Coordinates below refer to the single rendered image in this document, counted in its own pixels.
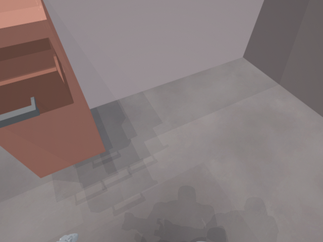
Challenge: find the cabinet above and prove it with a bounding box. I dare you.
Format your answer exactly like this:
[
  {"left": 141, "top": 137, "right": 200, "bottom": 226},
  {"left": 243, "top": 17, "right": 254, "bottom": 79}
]
[{"left": 0, "top": 0, "right": 105, "bottom": 178}]

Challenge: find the handle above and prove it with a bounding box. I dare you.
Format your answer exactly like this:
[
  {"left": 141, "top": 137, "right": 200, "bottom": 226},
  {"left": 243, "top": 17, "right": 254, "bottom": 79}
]
[{"left": 0, "top": 97, "right": 40, "bottom": 128}]

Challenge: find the drawer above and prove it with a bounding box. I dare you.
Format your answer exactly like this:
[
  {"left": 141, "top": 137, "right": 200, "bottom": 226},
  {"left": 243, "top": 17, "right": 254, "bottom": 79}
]
[{"left": 0, "top": 38, "right": 74, "bottom": 115}]

